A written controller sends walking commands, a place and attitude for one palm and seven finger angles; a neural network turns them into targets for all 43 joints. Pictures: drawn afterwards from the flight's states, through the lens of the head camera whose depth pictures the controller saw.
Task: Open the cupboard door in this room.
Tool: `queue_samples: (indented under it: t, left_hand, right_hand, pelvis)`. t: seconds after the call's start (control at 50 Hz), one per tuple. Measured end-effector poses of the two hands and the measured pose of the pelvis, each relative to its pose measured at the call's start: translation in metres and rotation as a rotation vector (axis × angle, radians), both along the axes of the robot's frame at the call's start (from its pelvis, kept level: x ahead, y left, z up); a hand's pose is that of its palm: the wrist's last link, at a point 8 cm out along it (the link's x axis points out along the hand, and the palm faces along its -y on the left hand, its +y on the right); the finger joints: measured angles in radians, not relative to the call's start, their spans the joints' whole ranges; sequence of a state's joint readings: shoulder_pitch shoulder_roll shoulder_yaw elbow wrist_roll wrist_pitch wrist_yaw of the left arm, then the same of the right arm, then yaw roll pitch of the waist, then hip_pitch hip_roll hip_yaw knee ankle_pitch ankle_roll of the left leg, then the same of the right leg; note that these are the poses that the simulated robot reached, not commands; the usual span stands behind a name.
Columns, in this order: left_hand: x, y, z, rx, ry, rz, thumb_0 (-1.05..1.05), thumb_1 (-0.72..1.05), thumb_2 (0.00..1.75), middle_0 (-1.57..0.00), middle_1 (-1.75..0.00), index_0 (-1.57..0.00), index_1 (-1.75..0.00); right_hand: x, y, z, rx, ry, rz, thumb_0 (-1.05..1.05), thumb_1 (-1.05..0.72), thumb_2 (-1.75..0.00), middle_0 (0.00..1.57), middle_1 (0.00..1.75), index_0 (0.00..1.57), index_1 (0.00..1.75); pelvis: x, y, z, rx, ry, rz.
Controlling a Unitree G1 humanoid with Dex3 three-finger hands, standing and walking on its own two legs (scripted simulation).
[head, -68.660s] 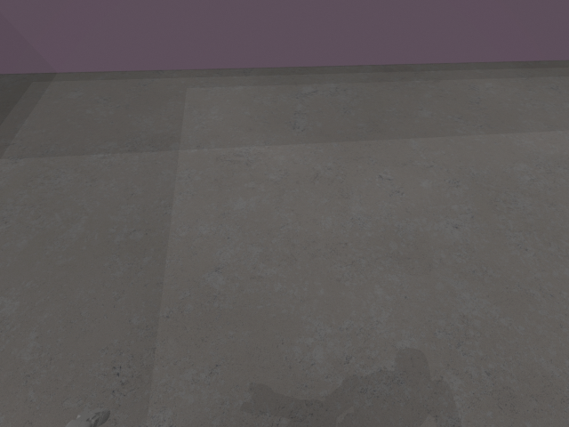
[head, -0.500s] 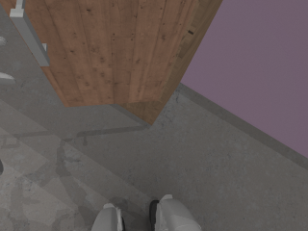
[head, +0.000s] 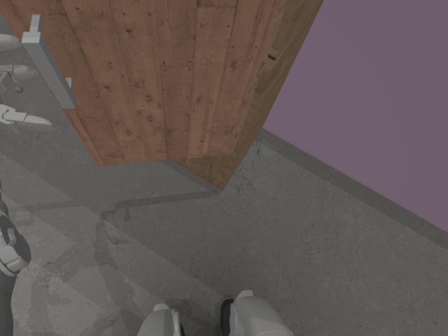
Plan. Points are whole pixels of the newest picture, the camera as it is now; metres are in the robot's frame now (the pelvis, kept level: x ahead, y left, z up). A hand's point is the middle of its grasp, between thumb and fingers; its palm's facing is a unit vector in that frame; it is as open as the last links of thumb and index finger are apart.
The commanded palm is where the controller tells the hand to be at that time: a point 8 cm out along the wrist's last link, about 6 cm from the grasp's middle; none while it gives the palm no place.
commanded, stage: slide the fingers in behind the handle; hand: left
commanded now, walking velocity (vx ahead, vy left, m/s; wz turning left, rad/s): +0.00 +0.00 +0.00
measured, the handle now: (54, 65) +0.55 +0.24 +0.08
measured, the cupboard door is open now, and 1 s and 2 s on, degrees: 40 40 40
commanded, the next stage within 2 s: close the thumb around the handle in 1.18 s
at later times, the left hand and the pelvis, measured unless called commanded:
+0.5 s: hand (44, 89) +0.50 +0.25 +0.08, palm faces +0.06 -1.00 -0.01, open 14.0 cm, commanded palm +0.48 +0.28 +0.07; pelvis -0.01 +0.00 +0.00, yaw +1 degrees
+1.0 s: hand (60, 89) +0.50 +0.22 +0.08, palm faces +0.07 -1.00 -0.01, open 14.0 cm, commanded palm +0.48 +0.26 +0.07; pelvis +0.00 -0.01 +0.00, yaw +1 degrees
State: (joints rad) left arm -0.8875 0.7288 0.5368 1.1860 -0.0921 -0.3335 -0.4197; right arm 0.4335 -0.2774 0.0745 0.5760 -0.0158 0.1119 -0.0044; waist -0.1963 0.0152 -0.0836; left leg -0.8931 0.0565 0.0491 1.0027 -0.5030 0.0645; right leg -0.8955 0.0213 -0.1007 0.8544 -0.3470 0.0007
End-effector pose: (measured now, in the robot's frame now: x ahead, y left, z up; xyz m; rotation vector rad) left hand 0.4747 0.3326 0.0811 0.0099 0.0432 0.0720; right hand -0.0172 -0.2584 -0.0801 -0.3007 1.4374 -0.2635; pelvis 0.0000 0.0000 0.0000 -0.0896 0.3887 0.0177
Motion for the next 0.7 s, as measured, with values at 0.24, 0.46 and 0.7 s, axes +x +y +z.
queue_samples:
  t: [0.24,0.46,0.7]
  left_hand:
    - [-0.008,-0.009,0.000,-0.006,-0.009,-0.005,-0.01,-0.50,0.30,-0.30,-1.20,-0.30,-1.20]
    - [0.001,-0.029,-0.003,-0.004,-0.010,-0.016,-0.01,-0.50,0.30,-0.30,-1.20,-0.30,-1.20]
    - [0.004,-0.046,-0.002,-0.002,0.000,0.000,-0.01,-0.50,0.30,-0.30,-1.20,-0.30,-1.20]
  right_hand:
    - [0.008,-0.008,-0.003,-0.008,-0.024,0.027,0.00,-0.91,-0.90,0.20,0.30,0.20,0.30]
    - [0.005,-0.011,-0.005,-0.012,-0.019,0.033,0.00,-0.91,-0.90,0.20,0.30,0.20,0.30]
    - [-0.004,-0.004,-0.008,0.030,-0.018,-0.005,0.00,-0.91,-0.90,0.20,0.30,0.20,0.30]
  pelvis:
    - [-0.004,-0.003,-0.001,0.008,-0.012,0.006]
    - [-0.008,-0.004,-0.003,0.009,-0.006,0.015]
    - [-0.004,-0.007,0.000,0.019,-0.013,-0.002]
